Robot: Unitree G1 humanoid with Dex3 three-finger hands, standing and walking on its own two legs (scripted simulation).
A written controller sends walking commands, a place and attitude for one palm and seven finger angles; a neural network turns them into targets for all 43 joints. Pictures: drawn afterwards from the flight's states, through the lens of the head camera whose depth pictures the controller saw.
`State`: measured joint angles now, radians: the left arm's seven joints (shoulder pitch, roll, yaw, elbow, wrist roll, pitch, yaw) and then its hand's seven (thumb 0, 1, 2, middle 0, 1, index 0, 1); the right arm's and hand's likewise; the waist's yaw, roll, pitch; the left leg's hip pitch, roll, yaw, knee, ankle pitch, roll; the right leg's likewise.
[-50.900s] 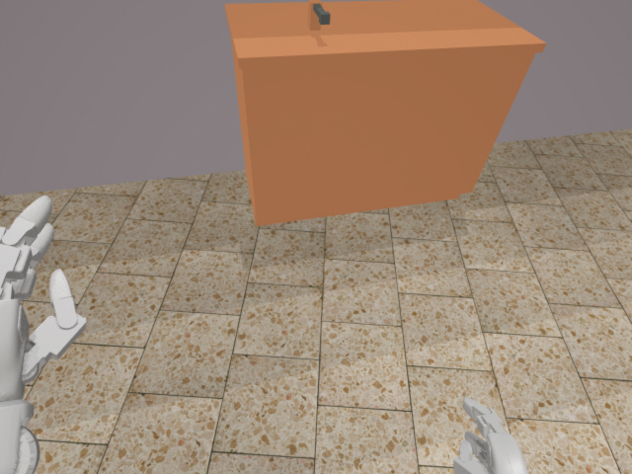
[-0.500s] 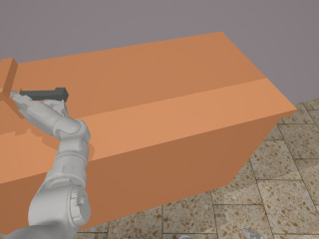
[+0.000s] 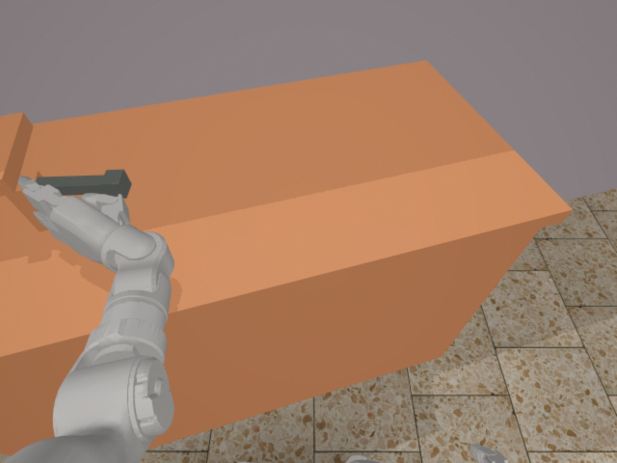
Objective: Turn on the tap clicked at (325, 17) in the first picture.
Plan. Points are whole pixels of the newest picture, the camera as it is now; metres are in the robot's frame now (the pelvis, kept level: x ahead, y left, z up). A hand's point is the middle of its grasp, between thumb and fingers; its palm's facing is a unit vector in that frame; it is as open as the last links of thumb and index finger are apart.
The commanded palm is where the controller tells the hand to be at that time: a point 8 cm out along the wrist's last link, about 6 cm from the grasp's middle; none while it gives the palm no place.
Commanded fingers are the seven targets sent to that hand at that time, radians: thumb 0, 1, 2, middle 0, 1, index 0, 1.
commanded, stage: push the lever round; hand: left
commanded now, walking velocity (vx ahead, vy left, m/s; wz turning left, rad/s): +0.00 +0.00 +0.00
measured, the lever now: (116, 184) +0.46 +0.26 +0.11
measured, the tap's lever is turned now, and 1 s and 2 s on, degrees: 76 76 77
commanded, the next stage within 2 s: none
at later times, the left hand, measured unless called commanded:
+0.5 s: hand (120, 202) +0.44 +0.25 +0.10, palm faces +0.86 -0.51 -0.07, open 8.3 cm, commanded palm +0.44 +0.28 +0.10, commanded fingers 0.00 0.90 0.90 -0.15 -0.15 -0.15 -0.15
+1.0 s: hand (120, 202) +0.44 +0.25 +0.10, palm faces +0.86 -0.51 -0.08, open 8.3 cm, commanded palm +0.45 +0.27 +0.10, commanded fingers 0.00 0.90 0.90 -0.15 -0.15 -0.15 -0.15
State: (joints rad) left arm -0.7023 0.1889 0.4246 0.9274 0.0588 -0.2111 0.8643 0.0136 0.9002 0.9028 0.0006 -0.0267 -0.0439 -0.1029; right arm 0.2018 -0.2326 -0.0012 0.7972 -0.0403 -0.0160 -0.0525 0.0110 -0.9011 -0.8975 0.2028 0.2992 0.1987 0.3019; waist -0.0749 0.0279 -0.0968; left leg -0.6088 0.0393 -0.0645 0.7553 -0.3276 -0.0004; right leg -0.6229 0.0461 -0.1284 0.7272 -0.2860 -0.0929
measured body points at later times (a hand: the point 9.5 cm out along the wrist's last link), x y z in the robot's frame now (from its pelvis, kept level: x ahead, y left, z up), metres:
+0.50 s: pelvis +0.00 +0.00 +0.00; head +0.04 -0.02 +0.45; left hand +0.39 +0.27 +0.11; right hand +0.10 -0.26 -0.13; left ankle +0.03 +0.16 -0.71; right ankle +0.05 -0.05 -0.71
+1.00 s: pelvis +0.00 -0.01 +0.00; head +0.04 -0.02 +0.45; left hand +0.39 +0.27 +0.11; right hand +0.09 -0.26 -0.13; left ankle +0.03 +0.16 -0.71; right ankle +0.05 -0.05 -0.71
